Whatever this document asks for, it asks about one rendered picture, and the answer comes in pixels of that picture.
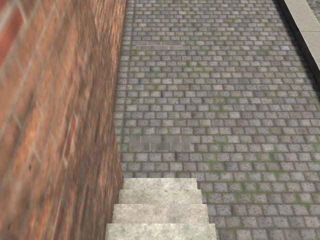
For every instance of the stairs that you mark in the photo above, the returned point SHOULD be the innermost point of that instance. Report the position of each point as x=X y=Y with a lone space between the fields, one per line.
x=160 y=209

